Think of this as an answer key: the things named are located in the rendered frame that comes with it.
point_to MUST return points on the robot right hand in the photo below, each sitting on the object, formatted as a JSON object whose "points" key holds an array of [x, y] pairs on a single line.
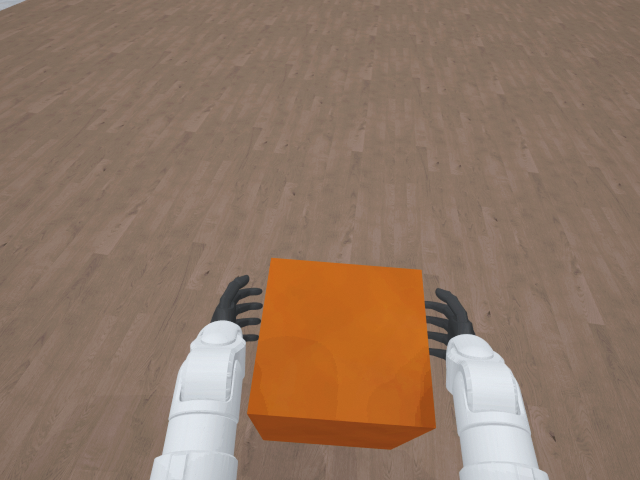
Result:
{"points": [[456, 324]]}

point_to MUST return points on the right robot forearm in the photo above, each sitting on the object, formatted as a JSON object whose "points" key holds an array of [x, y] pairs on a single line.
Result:
{"points": [[491, 419]]}

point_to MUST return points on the carton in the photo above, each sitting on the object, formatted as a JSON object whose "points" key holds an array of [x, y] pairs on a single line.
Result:
{"points": [[342, 356]]}

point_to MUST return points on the left robot forearm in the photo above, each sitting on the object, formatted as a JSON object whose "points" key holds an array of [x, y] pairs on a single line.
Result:
{"points": [[200, 438]]}

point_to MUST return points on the robot left hand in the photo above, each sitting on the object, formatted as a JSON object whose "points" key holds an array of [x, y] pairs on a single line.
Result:
{"points": [[227, 309]]}

